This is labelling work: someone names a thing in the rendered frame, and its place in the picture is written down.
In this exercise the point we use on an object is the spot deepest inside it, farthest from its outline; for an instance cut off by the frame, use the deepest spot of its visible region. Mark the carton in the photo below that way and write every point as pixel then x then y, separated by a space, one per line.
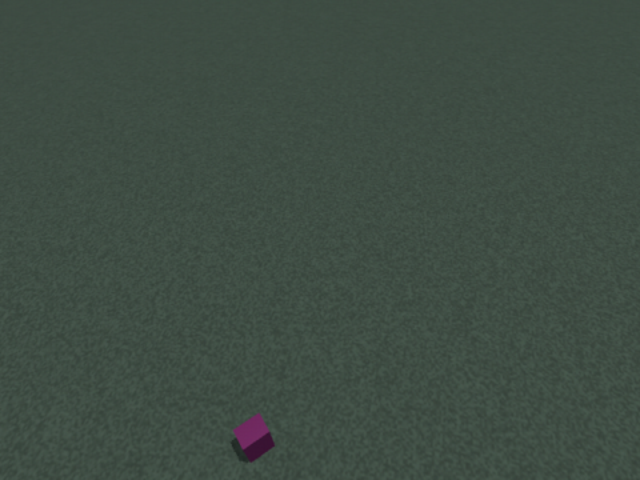
pixel 254 437

